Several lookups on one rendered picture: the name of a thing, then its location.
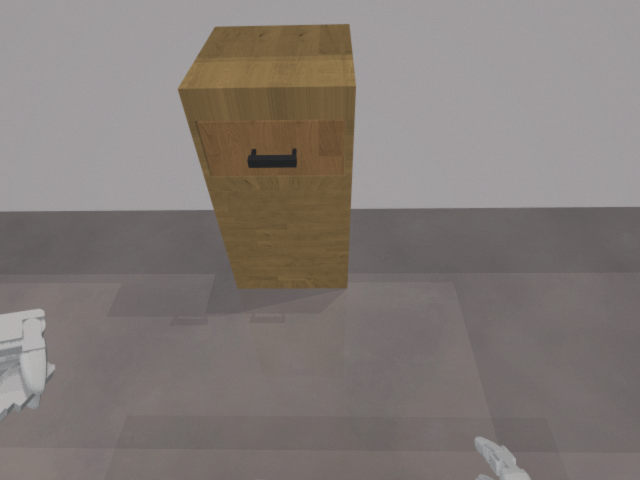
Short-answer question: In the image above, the right robot hand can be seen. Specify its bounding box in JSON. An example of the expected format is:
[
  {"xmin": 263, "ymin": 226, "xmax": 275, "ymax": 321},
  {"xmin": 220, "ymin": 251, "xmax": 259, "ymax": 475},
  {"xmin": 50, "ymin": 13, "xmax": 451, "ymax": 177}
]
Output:
[{"xmin": 475, "ymin": 436, "xmax": 531, "ymax": 480}]

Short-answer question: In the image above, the drawer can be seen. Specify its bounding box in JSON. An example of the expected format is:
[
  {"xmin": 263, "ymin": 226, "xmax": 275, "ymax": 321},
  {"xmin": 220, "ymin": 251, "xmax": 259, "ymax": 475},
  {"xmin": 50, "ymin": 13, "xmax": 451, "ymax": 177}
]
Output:
[{"xmin": 197, "ymin": 119, "xmax": 345, "ymax": 176}]

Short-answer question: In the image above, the cabinet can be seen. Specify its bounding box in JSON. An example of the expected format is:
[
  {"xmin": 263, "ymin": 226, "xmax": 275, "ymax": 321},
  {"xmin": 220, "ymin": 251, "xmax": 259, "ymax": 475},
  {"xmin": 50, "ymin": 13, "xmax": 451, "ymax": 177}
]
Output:
[{"xmin": 178, "ymin": 24, "xmax": 356, "ymax": 289}]

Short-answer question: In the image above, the handle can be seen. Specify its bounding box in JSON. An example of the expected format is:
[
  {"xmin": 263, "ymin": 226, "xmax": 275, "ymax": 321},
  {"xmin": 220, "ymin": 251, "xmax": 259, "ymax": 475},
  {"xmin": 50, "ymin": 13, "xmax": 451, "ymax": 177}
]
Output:
[{"xmin": 247, "ymin": 148, "xmax": 297, "ymax": 168}]

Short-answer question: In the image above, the left robot hand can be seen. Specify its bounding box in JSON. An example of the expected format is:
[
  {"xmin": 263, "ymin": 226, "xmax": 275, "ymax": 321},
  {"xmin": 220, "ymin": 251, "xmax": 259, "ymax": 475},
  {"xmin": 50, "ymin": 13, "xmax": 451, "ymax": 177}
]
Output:
[{"xmin": 0, "ymin": 309, "xmax": 55, "ymax": 423}]

